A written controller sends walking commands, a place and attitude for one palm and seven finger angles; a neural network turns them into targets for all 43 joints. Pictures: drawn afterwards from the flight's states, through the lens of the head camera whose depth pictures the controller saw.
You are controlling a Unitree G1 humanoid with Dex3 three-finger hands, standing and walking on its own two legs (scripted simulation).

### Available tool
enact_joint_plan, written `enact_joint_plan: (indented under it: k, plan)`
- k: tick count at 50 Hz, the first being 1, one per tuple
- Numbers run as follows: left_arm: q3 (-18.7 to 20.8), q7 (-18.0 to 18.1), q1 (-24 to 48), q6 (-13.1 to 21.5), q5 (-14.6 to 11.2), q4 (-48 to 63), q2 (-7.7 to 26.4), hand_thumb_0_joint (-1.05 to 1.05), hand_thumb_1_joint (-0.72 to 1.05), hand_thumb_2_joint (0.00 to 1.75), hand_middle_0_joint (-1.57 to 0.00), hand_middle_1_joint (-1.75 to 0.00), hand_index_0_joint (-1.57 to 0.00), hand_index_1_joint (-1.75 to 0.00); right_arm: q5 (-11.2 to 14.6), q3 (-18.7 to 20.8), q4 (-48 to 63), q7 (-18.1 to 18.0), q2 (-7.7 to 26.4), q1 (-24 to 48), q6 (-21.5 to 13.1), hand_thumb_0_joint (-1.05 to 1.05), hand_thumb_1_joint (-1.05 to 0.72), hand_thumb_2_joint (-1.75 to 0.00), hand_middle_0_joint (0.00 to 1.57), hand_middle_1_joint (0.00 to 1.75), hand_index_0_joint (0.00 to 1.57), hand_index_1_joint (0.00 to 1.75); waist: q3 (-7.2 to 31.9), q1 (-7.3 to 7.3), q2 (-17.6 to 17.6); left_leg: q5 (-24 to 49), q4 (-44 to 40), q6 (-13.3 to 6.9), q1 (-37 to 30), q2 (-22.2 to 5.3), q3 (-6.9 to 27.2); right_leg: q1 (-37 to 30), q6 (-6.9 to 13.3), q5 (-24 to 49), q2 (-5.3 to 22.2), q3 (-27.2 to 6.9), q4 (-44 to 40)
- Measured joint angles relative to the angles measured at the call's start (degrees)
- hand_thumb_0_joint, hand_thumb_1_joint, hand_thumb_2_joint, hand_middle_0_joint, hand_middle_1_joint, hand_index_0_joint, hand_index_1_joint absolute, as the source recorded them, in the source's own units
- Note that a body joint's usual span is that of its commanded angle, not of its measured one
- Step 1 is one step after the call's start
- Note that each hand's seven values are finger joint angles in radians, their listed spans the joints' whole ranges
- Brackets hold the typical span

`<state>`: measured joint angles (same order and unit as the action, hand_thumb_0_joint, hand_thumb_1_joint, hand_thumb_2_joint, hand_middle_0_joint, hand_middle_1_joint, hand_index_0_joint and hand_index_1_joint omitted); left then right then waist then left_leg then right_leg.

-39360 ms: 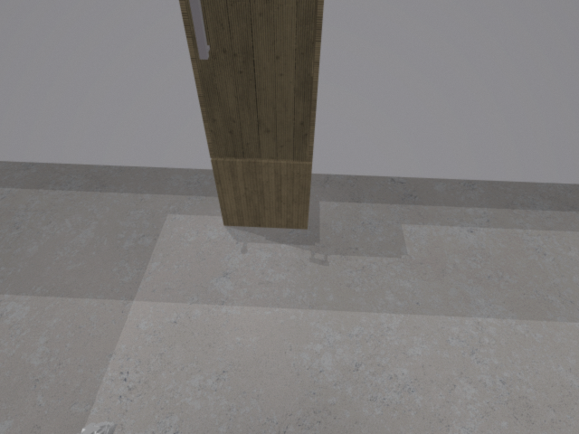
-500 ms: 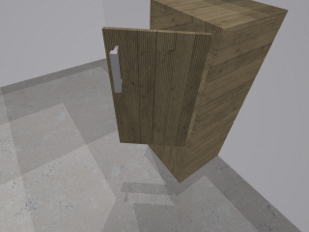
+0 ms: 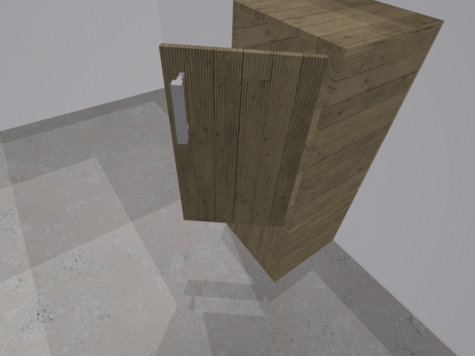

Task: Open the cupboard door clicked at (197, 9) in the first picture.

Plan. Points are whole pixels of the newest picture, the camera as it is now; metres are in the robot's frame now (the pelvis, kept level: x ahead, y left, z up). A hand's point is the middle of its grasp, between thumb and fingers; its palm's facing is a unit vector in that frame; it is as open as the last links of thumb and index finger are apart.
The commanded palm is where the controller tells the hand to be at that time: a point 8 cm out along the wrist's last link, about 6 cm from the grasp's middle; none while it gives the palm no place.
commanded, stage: shuffle to correct the standing spot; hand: left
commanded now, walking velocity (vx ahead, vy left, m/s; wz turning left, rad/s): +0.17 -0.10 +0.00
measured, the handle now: (182, 109) +0.59 +0.17 +0.12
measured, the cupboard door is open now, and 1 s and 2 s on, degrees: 51 51 51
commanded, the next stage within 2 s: come to a stop and stand still in 0.02 s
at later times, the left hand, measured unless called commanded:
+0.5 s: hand out of the picture +0.01 +0.12 -0.18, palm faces +0.08 -0.99 -0.15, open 7.4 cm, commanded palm none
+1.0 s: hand out of the picture +0.07 +0.25 -0.15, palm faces +0.01 -0.95 -0.32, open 7.4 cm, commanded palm none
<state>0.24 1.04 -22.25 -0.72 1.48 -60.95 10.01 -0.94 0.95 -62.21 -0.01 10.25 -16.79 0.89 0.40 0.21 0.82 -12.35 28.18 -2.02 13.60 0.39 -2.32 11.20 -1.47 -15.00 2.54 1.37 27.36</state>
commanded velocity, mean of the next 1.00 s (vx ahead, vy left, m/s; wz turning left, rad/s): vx -0.01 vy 0.01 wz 0.00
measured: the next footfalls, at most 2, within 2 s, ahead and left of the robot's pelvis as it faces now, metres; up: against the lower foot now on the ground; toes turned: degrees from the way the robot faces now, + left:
none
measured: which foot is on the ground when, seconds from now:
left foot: down 0.00-1.00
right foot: down 0.00-1.00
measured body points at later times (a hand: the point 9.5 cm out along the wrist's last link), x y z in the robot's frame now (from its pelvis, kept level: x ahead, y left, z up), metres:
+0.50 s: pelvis +0.03 -0.02 +0.00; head +0.03 -0.02 +0.45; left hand +0.01 +0.17 -0.16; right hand +0.04 -0.25 -0.16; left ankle +0.04 +0.10 -0.74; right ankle +0.02 -0.15 -0.74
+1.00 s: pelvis -0.01 +0.01 +0.00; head -0.02 +0.01 +0.45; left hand +0.07 +0.30 -0.13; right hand +0.07 -0.26 -0.13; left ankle +0.04 +0.10 -0.74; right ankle +0.01 -0.15 -0.74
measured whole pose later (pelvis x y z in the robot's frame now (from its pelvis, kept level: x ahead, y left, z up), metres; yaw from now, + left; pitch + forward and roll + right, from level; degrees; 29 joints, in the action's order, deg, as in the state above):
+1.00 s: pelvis -0.01 +0.01 +0.00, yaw +0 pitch -2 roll -1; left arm 0.9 0.8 -12.2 -0.4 1.1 -54.0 17.9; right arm -1.2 1.3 -54.9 0.7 15.7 -11.5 -0.2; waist -0.3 0.2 -0.1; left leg -11.8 29.5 -2.9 15.5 1.2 -2.7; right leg 12.9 -2.4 -12.9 3.4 1.0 28.3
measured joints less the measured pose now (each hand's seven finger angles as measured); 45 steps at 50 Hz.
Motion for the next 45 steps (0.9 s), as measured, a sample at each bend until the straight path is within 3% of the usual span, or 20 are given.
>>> enact_joint_plan:
  k: [12,20,25,30,35,45]
  plan:
    - [0.95,0.16,-5.00,0.85,-0.20,-1.93,-3.26,0.00,0.91,0.90,-0.20,-0.30,-0.20,-0.30,0.49,0.79,-2.11,-1.34,-2.25,-3.78,-0.89,0.00,-0.91,-0.90,0.20,0.30,0.20,0.30,-0.69,0.23,-1.18,-3.56,2.57,1.66,-0.35,-1.68,0.26,-0.44,0.79,-1.83,-1.59,0.11,1.84]
    - [-0.06,1.69,-1.72,2.11,-0.92,-2.20,-5.15,0.00,0.91,0.90,-0.20,-0.30,-0.20,-0.30,0.85,-0.04,-2.57,-2.15,-3.03,-0.30,-1.45,0.00,-0.91,-0.90,0.20,0.30,0.19,0.30,-1.43,0.30,-1.07,-2.69,-0.24,2.43,-2.30,-1.95,0.54,-2.38,1.21,-1.07,-1.94,0.44,-0.83]
    - [0.17,2.14,1.45,1.68,-0.71,0.33,-5.25,0.00,0.91,0.90,-0.20,-0.30,-0.20,-0.30,0.95,0.81,-1.32,-2.10,-1.85,1.72,-0.56,0.01,-0.94,-0.90,0.20,0.30,0.20,0.30,-2.09,0.72,-0.80,-2.23,-0.03,2.23,-2.05,-1.55,0.36,-1.79,1.06,-1.00,-1.50,0.28,0.10]
    - [-0.29,1.54,3.59,1.22,-0.33,2.49,-1.38,0.02,0.92,0.89,-0.21,-0.30,-0.20,-0.30,0.37,0.89,2.94,-0.75,-0.50,3.02,-0.65,0.01,-0.93,-0.90,0.20,0.30,0.20,0.30,-3.04,0.01,-0.25,-1.92,1.76,1.77,-0.17,-1.18,0.49,0.06,0.86,-0.97,-1.09,0.40,2.10]
    - [0.80,1.37,5.15,0.57,-0.35,5.42,3.10,0.01,0.91,0.89,-0.20,-0.30,-0.20,-0.30,-0.27,1.68,7.20,-0.48,1.66,3.06,-0.92,0.00,-0.92,-0.90,0.20,0.30,0.20,0.30,-1.41,-0.55,-0.46,-3.14,5.69,1.00,2.93,-0.84,0.79,2.46,0.40,-1.77,-0.67,0.63,4.94]
    - [1.17,0.20,9.63,0.29,-0.40,7.83,7.74,0.01,0.91,0.90,-0.20,-0.30,-0.20,-0.30,-0.40,0.74,8.23,0.30,4.75,4.45,-1.13,0.00,-0.91,-0.90,0.20,0.30,0.20,0.30,-0.55,-0.02,-0.95,-1.22,3.96,-0.58,2.76,0.24,0.00,2.20,-0.59,0.63,0.34,-0.09,2.78]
